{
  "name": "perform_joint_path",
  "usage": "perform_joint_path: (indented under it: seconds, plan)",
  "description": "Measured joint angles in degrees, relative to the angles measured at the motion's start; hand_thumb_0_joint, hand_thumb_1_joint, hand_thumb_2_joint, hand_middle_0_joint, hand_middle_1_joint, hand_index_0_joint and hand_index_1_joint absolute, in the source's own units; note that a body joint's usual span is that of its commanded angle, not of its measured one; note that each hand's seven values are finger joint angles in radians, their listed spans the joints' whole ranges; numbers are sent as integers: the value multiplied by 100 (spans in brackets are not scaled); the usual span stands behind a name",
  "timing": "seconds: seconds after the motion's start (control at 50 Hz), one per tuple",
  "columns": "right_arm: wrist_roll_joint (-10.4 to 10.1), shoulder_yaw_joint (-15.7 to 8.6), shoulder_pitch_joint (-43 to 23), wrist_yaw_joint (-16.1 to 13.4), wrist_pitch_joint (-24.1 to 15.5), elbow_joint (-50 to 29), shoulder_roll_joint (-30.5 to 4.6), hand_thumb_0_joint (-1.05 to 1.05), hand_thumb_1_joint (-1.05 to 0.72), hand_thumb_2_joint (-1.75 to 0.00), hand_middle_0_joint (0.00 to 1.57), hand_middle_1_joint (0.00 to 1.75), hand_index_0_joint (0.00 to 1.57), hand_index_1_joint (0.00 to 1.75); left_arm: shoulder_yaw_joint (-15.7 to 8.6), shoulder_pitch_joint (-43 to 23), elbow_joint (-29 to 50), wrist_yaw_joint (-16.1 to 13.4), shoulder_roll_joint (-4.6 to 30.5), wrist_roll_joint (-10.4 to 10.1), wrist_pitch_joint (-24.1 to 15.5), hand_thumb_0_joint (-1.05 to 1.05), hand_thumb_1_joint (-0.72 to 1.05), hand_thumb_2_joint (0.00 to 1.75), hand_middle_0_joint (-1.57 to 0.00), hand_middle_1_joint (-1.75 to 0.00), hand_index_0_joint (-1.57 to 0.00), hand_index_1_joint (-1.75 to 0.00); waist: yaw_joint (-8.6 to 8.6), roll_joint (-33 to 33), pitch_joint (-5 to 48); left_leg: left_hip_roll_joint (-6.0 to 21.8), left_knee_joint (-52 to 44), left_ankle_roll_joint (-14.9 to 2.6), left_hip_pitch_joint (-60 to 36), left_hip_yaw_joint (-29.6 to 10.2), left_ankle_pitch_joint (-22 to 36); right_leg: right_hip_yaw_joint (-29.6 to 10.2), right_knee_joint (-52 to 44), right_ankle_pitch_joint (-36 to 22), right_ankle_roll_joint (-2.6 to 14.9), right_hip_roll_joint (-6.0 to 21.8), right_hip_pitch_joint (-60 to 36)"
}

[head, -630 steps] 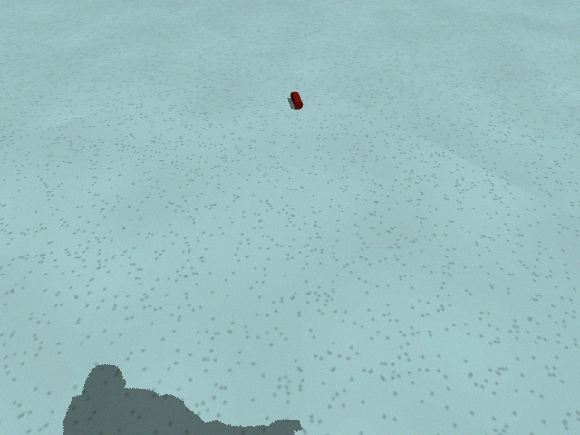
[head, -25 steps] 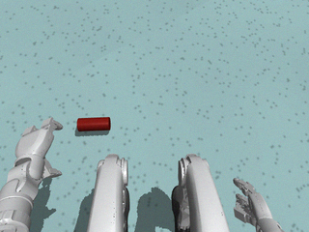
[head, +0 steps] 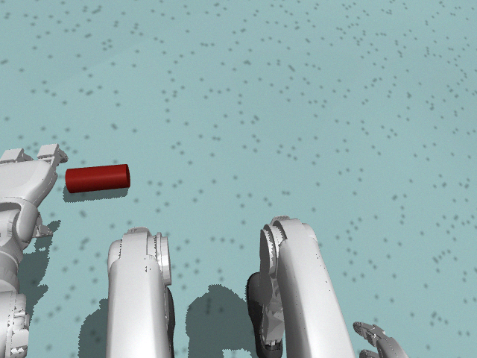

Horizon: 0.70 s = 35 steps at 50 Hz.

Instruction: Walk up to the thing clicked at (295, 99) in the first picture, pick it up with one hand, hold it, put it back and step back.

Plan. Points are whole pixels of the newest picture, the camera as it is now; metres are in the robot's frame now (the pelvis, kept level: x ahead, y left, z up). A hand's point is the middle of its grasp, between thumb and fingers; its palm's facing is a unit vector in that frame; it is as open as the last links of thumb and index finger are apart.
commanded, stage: rise first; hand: left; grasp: from above
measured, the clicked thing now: (99, 178) +0.48 +0.28 -0.34
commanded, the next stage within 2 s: none
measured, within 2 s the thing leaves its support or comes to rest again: neither
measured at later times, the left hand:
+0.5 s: hand (56, 191) +0.42 +0.32 -0.20, palm faces -0.46 -0.06 -0.89, open 13.8 cm
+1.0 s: hand (63, 188) +0.43 +0.31 -0.22, palm faces -0.46 -0.07 -0.89, open 13.9 cm
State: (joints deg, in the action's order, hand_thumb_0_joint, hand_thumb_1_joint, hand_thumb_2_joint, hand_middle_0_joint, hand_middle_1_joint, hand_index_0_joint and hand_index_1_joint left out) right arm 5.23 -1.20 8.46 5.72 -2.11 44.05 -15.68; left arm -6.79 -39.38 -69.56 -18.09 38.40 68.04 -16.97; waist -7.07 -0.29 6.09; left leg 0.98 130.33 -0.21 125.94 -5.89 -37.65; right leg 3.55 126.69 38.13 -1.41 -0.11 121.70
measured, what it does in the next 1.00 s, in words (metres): stands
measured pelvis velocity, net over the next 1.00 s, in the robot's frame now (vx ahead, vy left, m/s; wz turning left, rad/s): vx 0.01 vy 0.00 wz -0.04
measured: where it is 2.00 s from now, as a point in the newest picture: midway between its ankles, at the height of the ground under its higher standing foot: (214, 340)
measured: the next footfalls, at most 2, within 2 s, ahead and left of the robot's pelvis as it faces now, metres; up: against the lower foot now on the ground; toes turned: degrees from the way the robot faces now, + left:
none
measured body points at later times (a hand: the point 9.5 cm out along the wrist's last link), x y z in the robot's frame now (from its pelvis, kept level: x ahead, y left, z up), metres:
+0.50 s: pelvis +0.01 +0.00 -0.03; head +0.24 +0.06 +0.35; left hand +0.44 +0.32 -0.15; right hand +0.09 -0.28 -0.15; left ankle +0.09 +0.12 -0.34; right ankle +0.10 -0.13 -0.34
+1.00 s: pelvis +0.01 +0.00 -0.04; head +0.25 +0.07 +0.33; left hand +0.45 +0.31 -0.17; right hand +0.08 -0.28 -0.16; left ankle +0.09 +0.12 -0.34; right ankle +0.10 -0.13 -0.34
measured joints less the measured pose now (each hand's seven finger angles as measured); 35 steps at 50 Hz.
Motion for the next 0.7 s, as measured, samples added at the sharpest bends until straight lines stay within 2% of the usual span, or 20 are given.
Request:
perform_joint_path:
  seconds: [0.16, 0.26, 0.4, 0.7]
  plan:
    - [150, 49, -174, 61, -18, 21, 32, 0, -90, -90, 20, 29, 20, 30, -9, -330, -364, -283, 117, 402, -62, 0, -50, 100, -11, -96, -10, -96, -64, -48, -91, 1, 283, -14, 253, -34, -31, 15, 255, 20, -29, -20, 236]
    - [221, 77, -245, 99, -33, 37, 77, 0, -90, -90, 20, 29, 20, 30, -24, -465, -545, -414, 170, 550, -60, 0, -49, 99, -12, -95, -11, -94, -101, -80, -123, 3, 419, -12, 366, -42, -67, 14, 387, 51, -34, -30, 350]
    - [273, 125, -266, 138, -60, 52, 95, 0, -90, -90, 20, 29, 20, 30, -66, -602, -778, -547, 207, 565, -2, 0, -47, 97, -13, -95, -12, -94, -152, -92, -162, 7, 568, 4, 483, -53, -117, 14, 543, 92, -29, -42, 484]
    - [338, 209, -184, 185, -72, 50, 23, 0, -90, -90, 20, 29, 20, 30, -173, -676, -850, -573, 327, 508, 15, 0, -47, 96, -13, -97, -13, -96, -265, -97, -321, 14, 760, 24, 617, -131, -186, 73, 693, 128, -27, -70, 611]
